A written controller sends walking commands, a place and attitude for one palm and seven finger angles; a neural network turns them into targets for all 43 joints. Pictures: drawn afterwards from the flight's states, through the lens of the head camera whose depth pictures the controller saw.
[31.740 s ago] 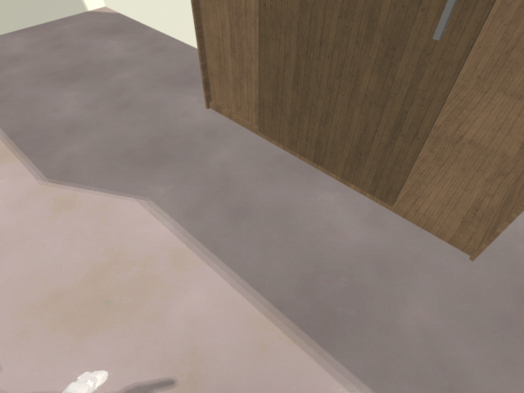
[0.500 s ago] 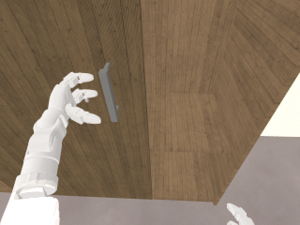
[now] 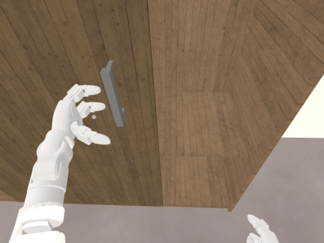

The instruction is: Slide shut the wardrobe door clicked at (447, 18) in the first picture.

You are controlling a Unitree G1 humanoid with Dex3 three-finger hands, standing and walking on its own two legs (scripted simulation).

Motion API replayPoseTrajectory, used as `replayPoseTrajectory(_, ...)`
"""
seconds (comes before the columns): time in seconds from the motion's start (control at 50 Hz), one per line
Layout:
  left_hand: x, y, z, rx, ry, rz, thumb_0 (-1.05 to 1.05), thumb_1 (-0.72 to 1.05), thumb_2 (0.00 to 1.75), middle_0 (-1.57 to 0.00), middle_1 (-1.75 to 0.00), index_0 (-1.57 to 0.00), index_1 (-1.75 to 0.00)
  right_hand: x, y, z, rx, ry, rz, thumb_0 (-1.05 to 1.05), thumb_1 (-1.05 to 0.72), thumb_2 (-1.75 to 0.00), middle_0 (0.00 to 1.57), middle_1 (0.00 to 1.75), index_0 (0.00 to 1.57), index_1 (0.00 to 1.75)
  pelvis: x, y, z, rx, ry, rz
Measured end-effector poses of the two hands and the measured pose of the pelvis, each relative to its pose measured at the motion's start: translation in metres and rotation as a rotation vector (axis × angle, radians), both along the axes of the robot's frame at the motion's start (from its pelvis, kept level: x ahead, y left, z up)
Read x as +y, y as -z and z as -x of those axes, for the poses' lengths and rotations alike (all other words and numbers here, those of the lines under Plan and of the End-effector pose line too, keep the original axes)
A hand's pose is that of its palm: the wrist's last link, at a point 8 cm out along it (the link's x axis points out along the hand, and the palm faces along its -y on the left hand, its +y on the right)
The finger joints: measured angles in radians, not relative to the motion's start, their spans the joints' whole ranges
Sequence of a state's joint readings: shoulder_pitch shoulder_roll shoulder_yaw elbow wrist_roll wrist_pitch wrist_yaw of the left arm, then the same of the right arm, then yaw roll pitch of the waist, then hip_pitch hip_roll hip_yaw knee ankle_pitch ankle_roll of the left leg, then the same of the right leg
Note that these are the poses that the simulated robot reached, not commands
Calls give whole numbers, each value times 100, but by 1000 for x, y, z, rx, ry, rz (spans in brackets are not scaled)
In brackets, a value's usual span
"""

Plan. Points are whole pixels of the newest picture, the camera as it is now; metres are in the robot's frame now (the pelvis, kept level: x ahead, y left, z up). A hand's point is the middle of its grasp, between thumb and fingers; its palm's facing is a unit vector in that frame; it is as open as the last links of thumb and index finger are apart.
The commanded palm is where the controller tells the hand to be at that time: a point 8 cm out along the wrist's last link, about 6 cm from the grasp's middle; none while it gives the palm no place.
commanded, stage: move the hooked fingers beside the handle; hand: left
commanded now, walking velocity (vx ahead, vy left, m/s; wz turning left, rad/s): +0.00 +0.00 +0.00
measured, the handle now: (115, 95) +0.44 +0.13 +0.16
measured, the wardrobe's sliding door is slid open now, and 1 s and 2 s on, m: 0.39 0.39 0.39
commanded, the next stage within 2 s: feel for the door with the fingertips in 1.18 s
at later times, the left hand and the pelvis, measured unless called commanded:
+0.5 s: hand (86, 97) +0.39 +0.18 +0.19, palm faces -0.01 -1.00 -0.04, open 14.0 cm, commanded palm +0.36 +0.23 +0.16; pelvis +0.01 +0.00 +0.00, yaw +1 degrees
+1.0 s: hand (85, 96) +0.39 +0.18 +0.19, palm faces -0.02 -1.00 +0.00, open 14.0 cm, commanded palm +0.36 +0.24 +0.15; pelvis +0.00 +0.00 +0.00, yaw +0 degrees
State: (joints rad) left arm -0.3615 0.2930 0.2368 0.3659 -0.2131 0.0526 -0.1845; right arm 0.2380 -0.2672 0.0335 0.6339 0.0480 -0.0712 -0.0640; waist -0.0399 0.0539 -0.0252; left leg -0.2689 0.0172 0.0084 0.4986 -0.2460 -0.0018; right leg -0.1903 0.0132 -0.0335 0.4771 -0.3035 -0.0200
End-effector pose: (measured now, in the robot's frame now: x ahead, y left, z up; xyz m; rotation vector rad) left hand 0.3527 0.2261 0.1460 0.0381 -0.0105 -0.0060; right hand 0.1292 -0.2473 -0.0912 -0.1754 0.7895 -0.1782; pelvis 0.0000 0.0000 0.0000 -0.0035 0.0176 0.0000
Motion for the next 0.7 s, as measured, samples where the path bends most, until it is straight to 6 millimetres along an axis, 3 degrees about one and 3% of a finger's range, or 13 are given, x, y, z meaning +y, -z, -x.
replayPoseTrajectory(0.06,4,-31,4,-166,-18,-13,-1,-50,30,-30,-120,-30,-120,1,0,4,9,-2,4,1,-91,-89,20,30,21,30,-1,0,-4,-13,2,-1)
replayPoseTrajectory(0.12,13,-52,-2,-197,-20,-22,-1,-50,30,-31,-120,-30,-120,2,3,6,22,0,-3,1,-90,-89,20,30,21,30,-2,0,-5,-24,-4,4)
replayPoseTrajectory(0.16,18,-47,-10,-112,-10,-15,-1,-50,30,-30,-120,-30,-120,2,5,6,32,4,-8,1,-90,-89,20,30,21,30,-1,1,-4,-21,-9,6)
replayPoseTrajectory(0.24,23,-4,-15,128,0,7,-1,-50,30,-30,-120,-30,-120,0,7,7,42,13,-12,1,-90,-89,20,30,21,30,2,1,-1,0,-11,9)
replayPoseTrajectory(0.3,16,15,-6,131,5,-12,-1,-50,30,-30,-120,-30,-120,-1,5,8,35,19,-3,1,-90,-89,20,30,21,30,4,0,-1,9,-4,7)
replayPoseTrajectory(0.34,8,7,2,25,16,-21,-1,-50,30,-30,-120,-30,-120,0,3,7,26,13,6,1,-91,-89,20,30,21,30,5,0,-3,9,0,3)
replayPoseTrajectory(0.4,0,-24,7,-155,24,-17,-1,-50,30,-30,-120,-30,-120,3,1,4,17,-3,14,1,-91,-89,20,30,20,30,5,0,-7,-4,-2,1)
replayPoseTrajectory(0.44,0,-43,2,-211,21,-12,-1,-50,30,-30,-120,-30,-120,5,1,1,15,-10,11,1,-91,-89,20,30,20,30,4,0,-7,-16,-7,2)
replayPoseTrajectory(0.48,3,-50,-8,-179,15,-6,-1,-51,30,-31,-120,-30,-120,7,2,-3,15,-10,5,1,-90,-89,20,30,21,30,4,0,-7,-20,-10,5)
replayPoseTrajectory(0.52,8,-45,-19,-95,10,15,-1,-51,30,-32,-121,-30,-120,8,2,-5,19,-8,-5,1,-90,-89,20,30,21,30,4,0,-5,-17,-12,6)
replayPoseTrajectory(0.6,16,-36,-19,-10,3,20,-1,-50,30,-38,-126,-32,-121,9,3,-7,25,-15,-15,1,-90,-89,20,30,21,30,5,0,-2,2,-13,8)
replayPoseTrajectory(0.7,14,4,-6,91,-9,-10,-1,-50,30,-36,-124,-32,-122,9,4,-4,31,-13,-19,1,-90,-89,20,30,21,30,6,1,0,12,-14,7)
